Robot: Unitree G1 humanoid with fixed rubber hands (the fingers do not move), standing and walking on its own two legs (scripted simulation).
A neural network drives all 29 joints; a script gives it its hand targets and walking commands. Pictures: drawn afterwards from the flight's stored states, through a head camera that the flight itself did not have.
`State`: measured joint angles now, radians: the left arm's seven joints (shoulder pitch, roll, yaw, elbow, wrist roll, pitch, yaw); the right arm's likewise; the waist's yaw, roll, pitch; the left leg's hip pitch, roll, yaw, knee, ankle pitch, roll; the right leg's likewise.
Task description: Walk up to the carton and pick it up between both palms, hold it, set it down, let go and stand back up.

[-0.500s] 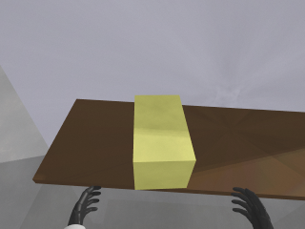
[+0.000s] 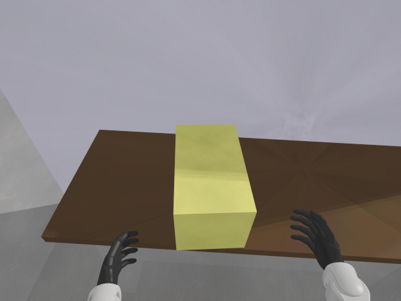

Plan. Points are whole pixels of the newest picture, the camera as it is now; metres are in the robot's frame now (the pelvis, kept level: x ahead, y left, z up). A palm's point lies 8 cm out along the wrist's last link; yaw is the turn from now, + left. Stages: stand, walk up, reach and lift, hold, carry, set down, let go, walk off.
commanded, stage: reach and lift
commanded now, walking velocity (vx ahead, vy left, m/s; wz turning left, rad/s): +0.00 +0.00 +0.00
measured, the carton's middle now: (208, 182) +0.44 -0.03 -0.05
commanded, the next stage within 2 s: none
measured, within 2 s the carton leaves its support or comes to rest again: neither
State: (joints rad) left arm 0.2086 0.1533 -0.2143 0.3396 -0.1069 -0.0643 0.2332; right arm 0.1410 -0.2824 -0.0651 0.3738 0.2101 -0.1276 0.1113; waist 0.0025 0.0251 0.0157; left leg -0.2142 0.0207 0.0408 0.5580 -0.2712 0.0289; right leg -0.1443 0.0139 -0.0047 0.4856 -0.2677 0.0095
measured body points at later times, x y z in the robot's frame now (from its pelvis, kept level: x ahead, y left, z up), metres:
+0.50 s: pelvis +0.01 +0.00 +0.00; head +0.01 +0.00 +0.45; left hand +0.29 +0.15 +0.01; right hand +0.31 -0.24 +0.05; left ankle +0.02 +0.10 -0.73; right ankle +0.00 -0.13 -0.73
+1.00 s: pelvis +0.01 +0.00 +0.00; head +0.03 +0.00 +0.45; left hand +0.36 +0.15 +0.07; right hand +0.38 -0.22 +0.08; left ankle +0.02 +0.10 -0.73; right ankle +0.00 -0.13 -0.73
